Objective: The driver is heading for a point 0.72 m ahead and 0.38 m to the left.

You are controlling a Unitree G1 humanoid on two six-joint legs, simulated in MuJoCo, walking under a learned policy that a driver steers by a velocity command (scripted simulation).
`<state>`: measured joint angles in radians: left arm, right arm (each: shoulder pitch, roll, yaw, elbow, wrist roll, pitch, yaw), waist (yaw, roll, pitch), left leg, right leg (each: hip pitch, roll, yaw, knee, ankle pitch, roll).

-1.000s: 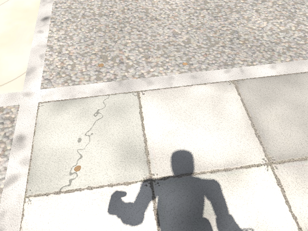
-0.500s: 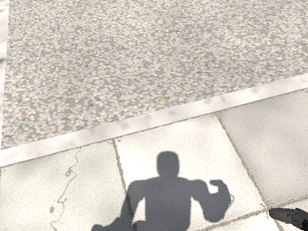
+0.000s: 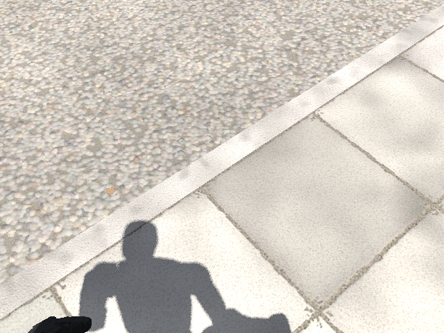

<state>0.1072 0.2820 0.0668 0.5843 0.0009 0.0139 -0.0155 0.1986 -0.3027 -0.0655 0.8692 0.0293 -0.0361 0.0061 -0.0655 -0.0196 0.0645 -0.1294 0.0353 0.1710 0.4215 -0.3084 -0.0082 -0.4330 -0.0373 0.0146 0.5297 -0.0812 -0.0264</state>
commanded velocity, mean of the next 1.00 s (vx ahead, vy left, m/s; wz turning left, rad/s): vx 0.02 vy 0.00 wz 0.44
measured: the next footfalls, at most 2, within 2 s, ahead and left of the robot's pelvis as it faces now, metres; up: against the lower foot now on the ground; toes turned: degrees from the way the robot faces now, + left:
left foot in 0.38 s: +0.05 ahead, +0.12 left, +0.00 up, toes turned +14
right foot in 0.92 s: +0.15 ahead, -0.08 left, +0.00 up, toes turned +35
